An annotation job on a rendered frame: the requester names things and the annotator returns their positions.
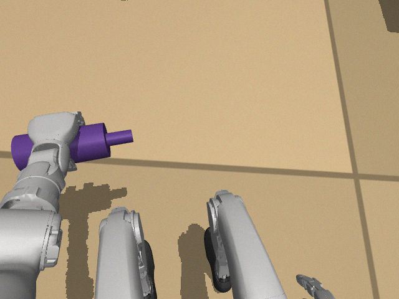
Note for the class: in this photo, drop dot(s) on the left robot arm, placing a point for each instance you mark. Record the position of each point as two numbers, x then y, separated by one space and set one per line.
30 234

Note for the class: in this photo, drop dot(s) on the left robot hand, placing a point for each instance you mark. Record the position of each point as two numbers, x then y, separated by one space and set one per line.
62 126

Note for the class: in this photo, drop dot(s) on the right robot hand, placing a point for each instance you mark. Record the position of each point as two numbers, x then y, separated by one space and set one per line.
314 287

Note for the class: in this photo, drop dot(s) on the left robot foot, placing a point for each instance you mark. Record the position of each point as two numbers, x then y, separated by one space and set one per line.
150 271

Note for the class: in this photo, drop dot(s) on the right robot foot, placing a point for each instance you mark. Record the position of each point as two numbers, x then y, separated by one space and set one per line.
222 285

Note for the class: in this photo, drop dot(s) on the bottle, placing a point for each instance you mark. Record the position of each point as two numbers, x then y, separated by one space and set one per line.
91 142

